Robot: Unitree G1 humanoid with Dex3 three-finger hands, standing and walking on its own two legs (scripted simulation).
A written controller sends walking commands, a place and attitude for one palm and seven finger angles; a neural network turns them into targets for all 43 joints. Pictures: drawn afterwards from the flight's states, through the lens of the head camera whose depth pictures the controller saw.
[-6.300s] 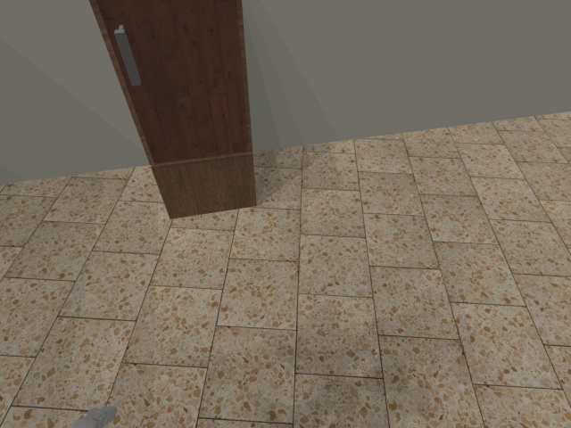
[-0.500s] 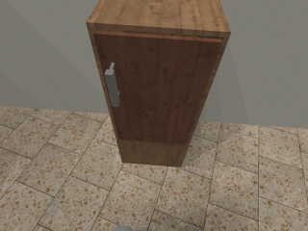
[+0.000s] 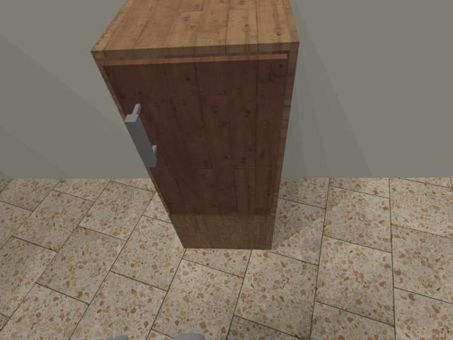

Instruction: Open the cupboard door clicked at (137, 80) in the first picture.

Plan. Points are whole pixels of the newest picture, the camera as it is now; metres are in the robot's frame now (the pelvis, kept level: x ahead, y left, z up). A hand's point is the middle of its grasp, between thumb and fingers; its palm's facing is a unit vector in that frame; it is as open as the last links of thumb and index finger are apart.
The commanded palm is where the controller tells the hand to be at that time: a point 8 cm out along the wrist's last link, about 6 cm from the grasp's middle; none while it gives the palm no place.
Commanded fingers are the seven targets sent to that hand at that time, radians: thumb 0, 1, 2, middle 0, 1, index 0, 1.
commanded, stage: come to a stop and stand still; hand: left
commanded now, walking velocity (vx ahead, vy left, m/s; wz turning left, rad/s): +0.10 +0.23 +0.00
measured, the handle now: (144, 136) +0.54 +0.24 +0.03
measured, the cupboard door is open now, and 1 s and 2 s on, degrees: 0 0 0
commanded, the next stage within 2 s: look again from close up in 0.98 s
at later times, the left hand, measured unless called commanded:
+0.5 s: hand out of the picture -0.06 +0.22 -0.17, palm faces +0.11 -0.97 -0.23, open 7.4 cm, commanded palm none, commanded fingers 0.00 0.90 0.90 -0.20 -0.30 -0.20 -0.30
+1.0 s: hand out of the picture -0.03 +0.22 -0.16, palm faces +0.04 -0.98 -0.18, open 7.3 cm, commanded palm none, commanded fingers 0.00 0.90 0.90 -0.20 -0.30 -0.20 -0.30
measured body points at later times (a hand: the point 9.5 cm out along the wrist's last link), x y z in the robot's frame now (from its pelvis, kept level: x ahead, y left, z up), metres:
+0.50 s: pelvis -0.03 +0.03 +0.01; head -0.02 +0.04 +0.46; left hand -0.06 +0.28 -0.15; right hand +0.04 -0.21 -0.13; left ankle -0.04 +0.14 -0.73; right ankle +0.01 -0.09 -0.72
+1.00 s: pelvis -0.04 +0.05 +0.02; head -0.03 +0.05 +0.47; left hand -0.04 +0.27 -0.14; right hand -0.05 -0.17 -0.14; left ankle -0.04 +0.14 -0.72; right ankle -0.03 -0.07 -0.72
